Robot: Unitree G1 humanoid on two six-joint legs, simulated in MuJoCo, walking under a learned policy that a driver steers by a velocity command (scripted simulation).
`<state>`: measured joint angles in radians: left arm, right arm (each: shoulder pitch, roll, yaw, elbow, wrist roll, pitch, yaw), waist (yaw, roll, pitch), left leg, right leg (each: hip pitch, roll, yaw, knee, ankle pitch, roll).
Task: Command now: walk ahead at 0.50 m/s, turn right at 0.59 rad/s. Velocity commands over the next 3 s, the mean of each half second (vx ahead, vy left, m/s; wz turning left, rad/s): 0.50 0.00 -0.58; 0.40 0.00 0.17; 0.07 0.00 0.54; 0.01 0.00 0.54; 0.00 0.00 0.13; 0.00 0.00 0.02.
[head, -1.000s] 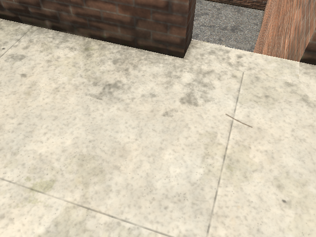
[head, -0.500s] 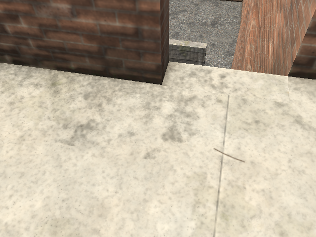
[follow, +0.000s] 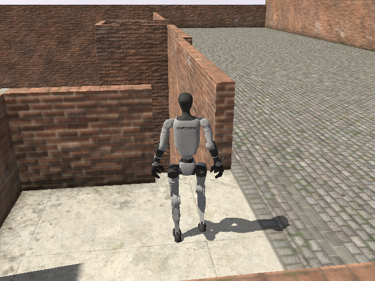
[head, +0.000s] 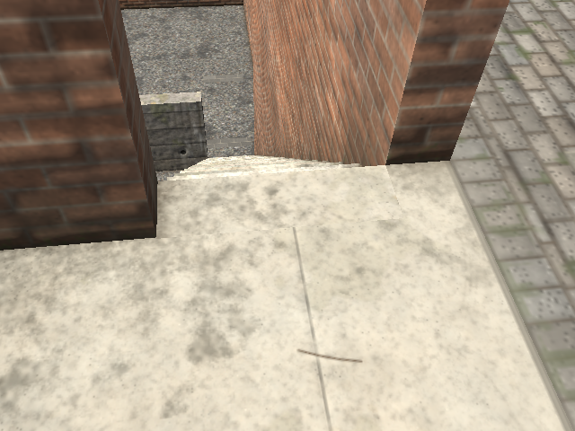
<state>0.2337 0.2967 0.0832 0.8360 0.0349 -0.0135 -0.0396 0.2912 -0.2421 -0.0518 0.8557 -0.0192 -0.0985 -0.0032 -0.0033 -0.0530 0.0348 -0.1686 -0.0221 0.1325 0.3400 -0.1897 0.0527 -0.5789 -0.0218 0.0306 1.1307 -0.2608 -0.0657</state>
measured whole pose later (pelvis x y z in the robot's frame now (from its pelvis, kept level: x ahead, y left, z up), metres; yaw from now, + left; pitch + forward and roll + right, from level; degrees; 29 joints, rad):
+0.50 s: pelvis +0.25 -0.07 -0.01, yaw -18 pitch +1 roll +0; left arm 0.26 0.27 0.06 0.82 0.01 -0.03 -0.01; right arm 0.24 -0.26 -0.04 0.78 -0.04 -0.04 0.01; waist -0.01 0.02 0.07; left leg -0.52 0.12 0.00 1.13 -0.33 -0.02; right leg -0.23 0.14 -0.02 0.40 -0.18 -0.14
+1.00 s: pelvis +0.51 -0.10 -0.02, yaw -8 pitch +1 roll +0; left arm 0.26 0.24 0.02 0.84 0.03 -0.06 0.02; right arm 0.21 -0.27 -0.05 0.79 0.00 -0.03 0.02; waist 0.01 -0.01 0.09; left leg -0.38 -0.11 0.04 0.49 -0.13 0.12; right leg -0.41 0.04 0.00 1.30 -0.42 0.00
